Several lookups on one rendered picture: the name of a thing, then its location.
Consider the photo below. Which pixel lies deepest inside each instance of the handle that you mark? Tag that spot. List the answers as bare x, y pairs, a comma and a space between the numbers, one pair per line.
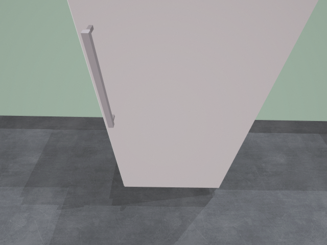
95, 68

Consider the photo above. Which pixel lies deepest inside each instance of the fridge door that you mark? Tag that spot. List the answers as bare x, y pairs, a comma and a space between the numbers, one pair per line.
186, 79

